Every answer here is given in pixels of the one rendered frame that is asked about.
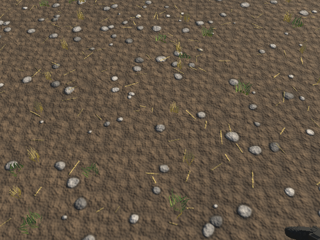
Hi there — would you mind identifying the right robot hand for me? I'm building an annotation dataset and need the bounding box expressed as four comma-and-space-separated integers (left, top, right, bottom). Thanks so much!
285, 226, 320, 240

